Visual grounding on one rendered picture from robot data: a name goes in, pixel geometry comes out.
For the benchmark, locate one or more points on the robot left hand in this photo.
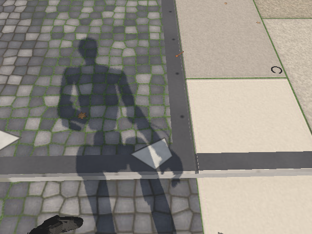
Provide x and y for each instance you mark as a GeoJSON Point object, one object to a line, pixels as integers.
{"type": "Point", "coordinates": [58, 224]}

